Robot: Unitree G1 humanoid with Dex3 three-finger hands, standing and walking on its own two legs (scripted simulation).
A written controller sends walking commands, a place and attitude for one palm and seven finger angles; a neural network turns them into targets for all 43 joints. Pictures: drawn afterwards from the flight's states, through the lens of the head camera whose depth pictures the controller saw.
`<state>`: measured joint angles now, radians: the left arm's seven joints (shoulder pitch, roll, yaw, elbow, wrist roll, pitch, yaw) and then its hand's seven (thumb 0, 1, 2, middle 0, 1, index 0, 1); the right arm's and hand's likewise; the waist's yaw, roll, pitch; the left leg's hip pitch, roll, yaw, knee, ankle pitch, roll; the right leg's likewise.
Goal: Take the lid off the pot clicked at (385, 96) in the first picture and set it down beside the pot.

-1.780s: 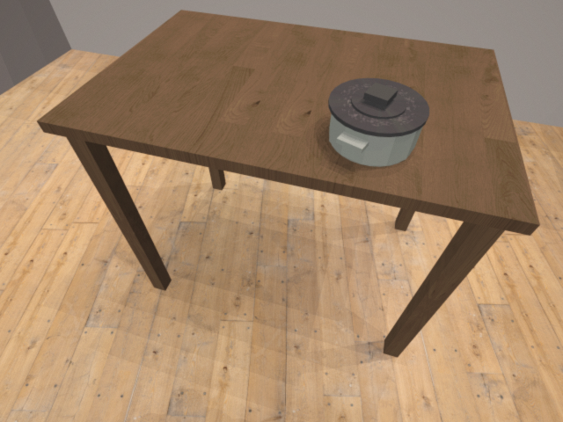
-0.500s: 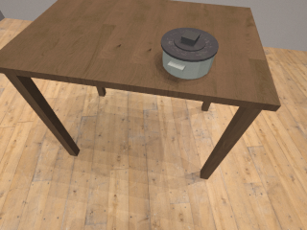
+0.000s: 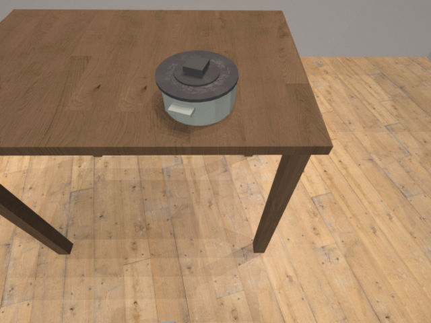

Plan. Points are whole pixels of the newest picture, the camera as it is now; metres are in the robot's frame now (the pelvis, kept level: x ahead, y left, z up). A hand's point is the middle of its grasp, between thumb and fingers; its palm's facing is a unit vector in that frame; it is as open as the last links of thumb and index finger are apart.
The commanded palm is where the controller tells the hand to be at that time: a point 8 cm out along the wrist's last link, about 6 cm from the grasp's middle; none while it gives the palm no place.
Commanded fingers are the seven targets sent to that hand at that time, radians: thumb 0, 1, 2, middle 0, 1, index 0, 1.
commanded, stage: take the last steps up to it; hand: left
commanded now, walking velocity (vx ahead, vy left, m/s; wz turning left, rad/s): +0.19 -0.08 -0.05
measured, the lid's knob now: (196, 65) +0.61 +0.07 +0.14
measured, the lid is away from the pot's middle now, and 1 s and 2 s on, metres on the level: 0.00 0.00 0.00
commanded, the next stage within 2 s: come to a stop and stand still in 0.10 s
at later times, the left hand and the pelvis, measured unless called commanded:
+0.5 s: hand (149, 295) +0.20 +0.16 -0.16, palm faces +0.01 -0.97 -0.23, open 7.3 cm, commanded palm none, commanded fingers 0.00 0.90 0.90 -0.20 -0.30 -0.20 -0.30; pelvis +0.12 -0.04 +0.01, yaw -2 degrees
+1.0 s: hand out of the picture +0.09 +0.14 -0.16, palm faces +0.09 -0.96 -0.28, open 7.4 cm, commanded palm none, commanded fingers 0.00 0.90 0.90 -0.20 -0.30 -0.20 -0.30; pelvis +0.07 -0.06 +0.01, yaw +0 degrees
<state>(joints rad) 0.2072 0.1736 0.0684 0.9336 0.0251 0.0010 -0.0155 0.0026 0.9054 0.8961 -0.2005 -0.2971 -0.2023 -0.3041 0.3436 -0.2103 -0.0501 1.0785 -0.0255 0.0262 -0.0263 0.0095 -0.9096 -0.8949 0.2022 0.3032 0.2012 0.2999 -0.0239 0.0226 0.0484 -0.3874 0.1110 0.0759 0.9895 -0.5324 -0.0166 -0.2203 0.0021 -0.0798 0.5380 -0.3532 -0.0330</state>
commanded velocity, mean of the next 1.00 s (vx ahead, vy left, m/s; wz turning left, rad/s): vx -0.05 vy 0.06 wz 0.00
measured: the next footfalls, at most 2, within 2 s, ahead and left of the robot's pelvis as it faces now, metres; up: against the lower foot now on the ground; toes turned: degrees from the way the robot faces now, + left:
left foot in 0.20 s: +0.17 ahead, +0.10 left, +0.00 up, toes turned +6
right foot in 0.58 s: +0.19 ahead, -0.19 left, +0.00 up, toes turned -3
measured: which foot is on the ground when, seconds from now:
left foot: up 0.00-0.18, down 0.20-0.58, up 0.60-1.00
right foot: down 0.00-0.22, up 0.24-0.56, down 0.58-1.00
